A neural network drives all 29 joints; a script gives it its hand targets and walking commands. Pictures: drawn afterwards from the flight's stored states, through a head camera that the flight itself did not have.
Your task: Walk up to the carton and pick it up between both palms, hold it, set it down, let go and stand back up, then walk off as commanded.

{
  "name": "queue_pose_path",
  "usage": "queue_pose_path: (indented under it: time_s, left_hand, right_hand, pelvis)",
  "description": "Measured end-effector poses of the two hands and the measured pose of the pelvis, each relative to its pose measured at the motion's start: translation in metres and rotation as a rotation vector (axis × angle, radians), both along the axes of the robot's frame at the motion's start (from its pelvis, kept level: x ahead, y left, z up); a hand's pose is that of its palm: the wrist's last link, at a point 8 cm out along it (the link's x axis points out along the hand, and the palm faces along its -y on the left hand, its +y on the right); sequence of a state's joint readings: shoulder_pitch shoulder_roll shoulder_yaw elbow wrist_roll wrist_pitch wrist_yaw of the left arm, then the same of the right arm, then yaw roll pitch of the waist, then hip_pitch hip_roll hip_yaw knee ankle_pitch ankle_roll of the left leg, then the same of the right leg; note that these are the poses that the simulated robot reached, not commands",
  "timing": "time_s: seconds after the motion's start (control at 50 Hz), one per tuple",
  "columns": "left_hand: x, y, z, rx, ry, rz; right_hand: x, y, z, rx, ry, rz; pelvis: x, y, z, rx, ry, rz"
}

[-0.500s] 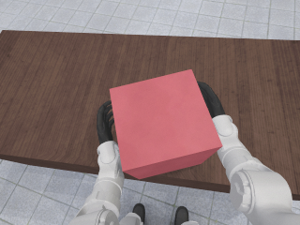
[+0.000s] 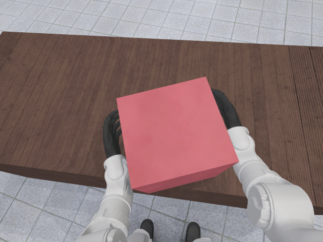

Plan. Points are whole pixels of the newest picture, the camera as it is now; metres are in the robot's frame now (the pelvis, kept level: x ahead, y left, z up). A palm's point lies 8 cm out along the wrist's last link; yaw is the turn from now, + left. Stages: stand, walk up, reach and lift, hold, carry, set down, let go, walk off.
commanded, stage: reach and lift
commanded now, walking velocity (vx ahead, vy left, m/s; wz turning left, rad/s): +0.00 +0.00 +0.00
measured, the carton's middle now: (173, 143) +0.37 +0.04 -0.06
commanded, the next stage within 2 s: none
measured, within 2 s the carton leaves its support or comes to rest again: leaves its support in 0.30 s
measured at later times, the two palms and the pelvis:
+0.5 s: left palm (114, 144) +0.34 +0.18 -0.02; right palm (234, 118) +0.43 -0.10 +0.00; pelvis +0.00 +0.00 +0.00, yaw +0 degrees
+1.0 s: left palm (100, 119) +0.35 +0.18 +0.09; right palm (256, 102) +0.40 -0.11 +0.12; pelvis -0.01 +0.00 +0.01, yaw +0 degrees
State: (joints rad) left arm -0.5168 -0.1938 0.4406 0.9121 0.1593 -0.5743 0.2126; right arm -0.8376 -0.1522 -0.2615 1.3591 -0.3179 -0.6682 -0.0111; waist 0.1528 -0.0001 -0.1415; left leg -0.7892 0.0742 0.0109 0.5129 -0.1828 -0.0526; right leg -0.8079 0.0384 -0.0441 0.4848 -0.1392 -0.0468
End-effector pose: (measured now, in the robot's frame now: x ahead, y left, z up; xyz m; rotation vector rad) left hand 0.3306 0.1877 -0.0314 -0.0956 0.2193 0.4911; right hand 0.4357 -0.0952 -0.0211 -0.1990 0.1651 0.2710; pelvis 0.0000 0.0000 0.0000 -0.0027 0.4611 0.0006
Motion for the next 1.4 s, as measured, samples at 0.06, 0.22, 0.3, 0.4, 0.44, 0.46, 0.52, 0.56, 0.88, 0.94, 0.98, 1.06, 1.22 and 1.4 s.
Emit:
queue_pose_path:
  time_s: [0.06, 0.22, 0.3, 0.4, 0.44, 0.46, 0.52, 0.56, 0.88, 0.94, 0.98, 1.06, 1.22, 1.4]
  left_hand:
    - [-0.001, 0.000, 0.000, -0.001, 0.005, -0.001]
    - [-0.003, -0.001, -0.001, 0.001, 0.028, -0.012]
    - [-0.003, -0.001, -0.001, 0.005, 0.042, -0.016]
    - [-0.001, -0.002, 0.003, 0.014, 0.049, -0.035]
    - [0.001, -0.003, 0.006, 0.021, 0.049, -0.046]
    - [0.003, -0.003, 0.007, 0.024, 0.048, -0.052]
    - [0.006, -0.004, 0.014, 0.028, 0.042, -0.070]
    - [0.008, -0.006, 0.018, 0.028, 0.033, -0.080]
    - [0.020, -0.007, 0.090, 0.038, -0.047, -0.167]
    - [0.021, -0.005, 0.106, 0.025, -0.045, -0.183]
    - [0.021, -0.003, 0.115, 0.016, -0.038, -0.194]
    - [0.021, -0.002, 0.128, 0.005, -0.019, -0.211]
    - [0.027, 0.000, 0.146, -0.008, -0.006, -0.241]
    - [0.038, 0.004, 0.167, 0.004, -0.018, -0.278]
  right_hand:
    - [-0.002, 0.000, 0.000, -0.001, 0.004, -0.002]
    - [-0.004, -0.002, 0.000, -0.012, 0.019, -0.007]
    - [-0.005, -0.002, 0.002, -0.023, 0.026, -0.006]
    - [-0.006, -0.004, 0.008, -0.023, 0.029, -0.023]
    - [-0.006, -0.005, 0.012, -0.020, 0.028, -0.035]
    - [-0.007, -0.005, 0.014, -0.018, 0.027, -0.041]
    - [-0.008, -0.008, 0.022, -0.013, 0.021, -0.060]
    - [-0.009, -0.010, 0.028, -0.012, 0.013, -0.072]
    - [-0.024, -0.016, 0.112, 0.007, -0.061, -0.179]
    - [-0.028, -0.015, 0.128, -0.003, -0.055, -0.202]
    - [-0.031, -0.014, 0.136, -0.010, -0.045, -0.216]
    - [-0.036, -0.013, 0.148, -0.010, -0.022, -0.236]
    - [-0.038, -0.012, 0.168, 0.026, 0.004, -0.276]
    - [-0.036, -0.010, 0.187, 0.090, 0.007, -0.320]
  pelvis:
    - [-0.001, 0.000, 0.000, 0.000, -0.002, 0.000]
    - [-0.003, 0.000, 0.000, 0.000, -0.004, 0.000]
    - [-0.003, 0.000, 0.000, 0.000, -0.004, 0.000]
    - [-0.003, 0.000, 0.000, 0.000, -0.005, 0.000]
    - [-0.003, 0.000, 0.000, 0.000, -0.005, 0.000]
    - [-0.003, 0.000, 0.000, 0.000, -0.005, 0.000]
    - [-0.004, 0.000, 0.000, 0.000, -0.006, 0.000]
    - [-0.005, 0.000, 0.000, 0.000, -0.009, 0.000]
    - [-0.016, -0.001, 0.007, 0.001, -0.178, 0.002]
    - [-0.015, -0.001, 0.010, 0.003, -0.226, 0.003]
    - [-0.014, -0.001, 0.012, 0.004, -0.259, 0.004]
    - [-0.012, -0.001, 0.015, 0.005, -0.315, 0.007]
    - [-0.006, 0.001, 0.019, 0.006, -0.379, 0.010]
    - [-0.001, 0.008, 0.021, 0.004, -0.415, 0.015]
